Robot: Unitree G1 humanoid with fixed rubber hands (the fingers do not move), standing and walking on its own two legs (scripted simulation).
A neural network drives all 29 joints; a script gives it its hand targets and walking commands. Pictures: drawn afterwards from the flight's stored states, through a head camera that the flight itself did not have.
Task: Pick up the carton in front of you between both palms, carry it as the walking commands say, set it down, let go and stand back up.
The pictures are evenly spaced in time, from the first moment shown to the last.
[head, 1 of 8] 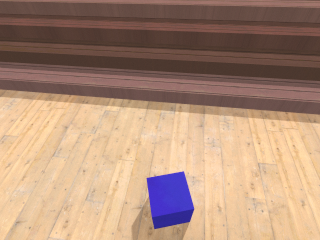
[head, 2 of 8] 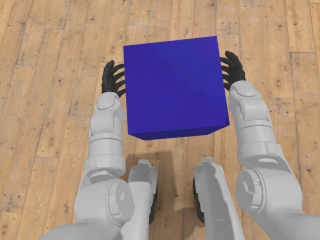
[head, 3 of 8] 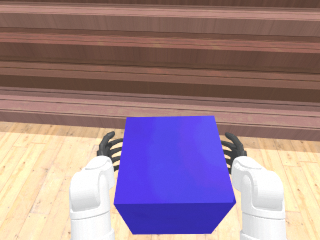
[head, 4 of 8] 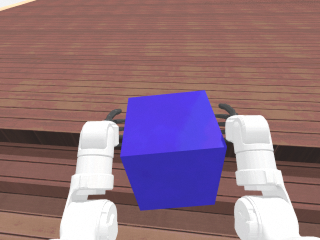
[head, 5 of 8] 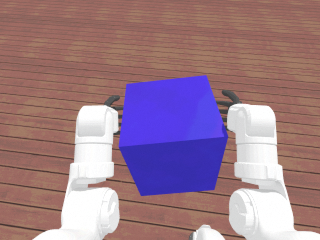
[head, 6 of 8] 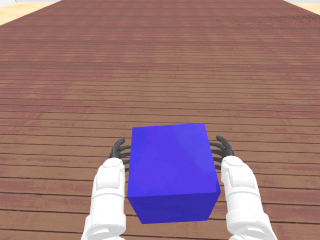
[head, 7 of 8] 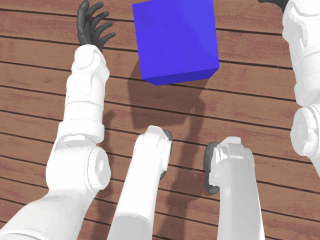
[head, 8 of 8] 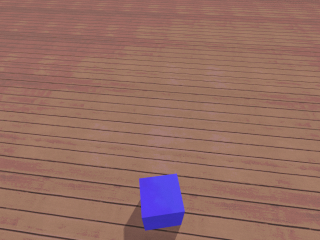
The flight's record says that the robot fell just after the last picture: no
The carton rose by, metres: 1.83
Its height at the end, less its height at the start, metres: +1.08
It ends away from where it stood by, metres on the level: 4.96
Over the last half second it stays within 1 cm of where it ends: yes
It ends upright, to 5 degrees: yes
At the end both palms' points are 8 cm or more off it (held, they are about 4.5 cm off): yes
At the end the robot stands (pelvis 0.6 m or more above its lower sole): yes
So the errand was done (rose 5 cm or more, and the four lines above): yes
